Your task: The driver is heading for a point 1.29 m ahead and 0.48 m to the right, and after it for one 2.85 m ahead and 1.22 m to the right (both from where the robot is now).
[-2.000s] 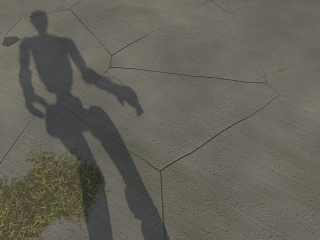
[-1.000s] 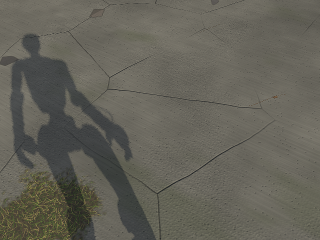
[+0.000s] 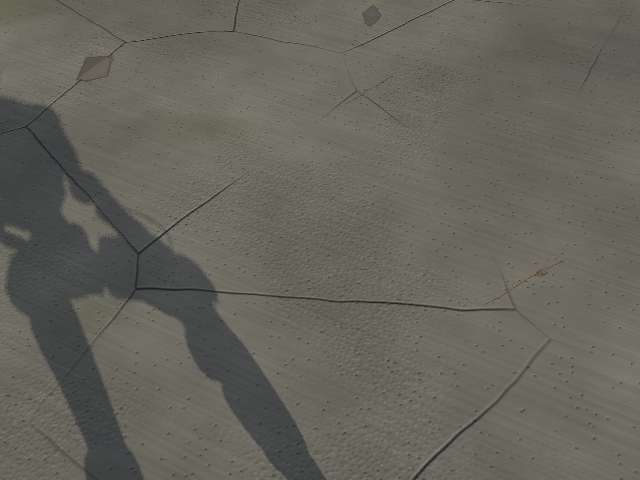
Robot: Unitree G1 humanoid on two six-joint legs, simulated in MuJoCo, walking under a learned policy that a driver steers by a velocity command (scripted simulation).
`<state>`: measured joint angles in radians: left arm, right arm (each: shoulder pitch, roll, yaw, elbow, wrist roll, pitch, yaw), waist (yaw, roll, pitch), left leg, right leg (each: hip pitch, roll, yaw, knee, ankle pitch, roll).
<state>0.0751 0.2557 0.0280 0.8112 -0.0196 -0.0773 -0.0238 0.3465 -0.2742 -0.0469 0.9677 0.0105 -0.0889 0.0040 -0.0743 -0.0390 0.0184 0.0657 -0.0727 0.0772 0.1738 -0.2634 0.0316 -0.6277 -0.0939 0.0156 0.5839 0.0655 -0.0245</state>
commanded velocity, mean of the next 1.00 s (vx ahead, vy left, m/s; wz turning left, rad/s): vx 0.50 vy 0.00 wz -0.53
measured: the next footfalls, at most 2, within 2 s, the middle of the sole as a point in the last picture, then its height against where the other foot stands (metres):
right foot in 0.10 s outside the picture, level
left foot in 0.58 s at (311, 449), level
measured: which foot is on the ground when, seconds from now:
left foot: down 0.00-0.10, up 0.12-0.56, down 0.58-1.00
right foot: up 0.00-0.08, down 0.10-0.60, up 0.62-1.00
